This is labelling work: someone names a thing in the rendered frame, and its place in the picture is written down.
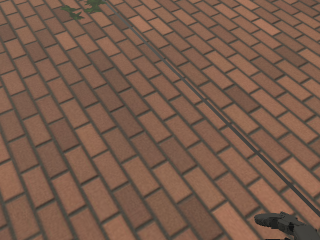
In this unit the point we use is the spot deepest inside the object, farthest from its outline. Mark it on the robot right hand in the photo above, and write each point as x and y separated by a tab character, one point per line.
288	224

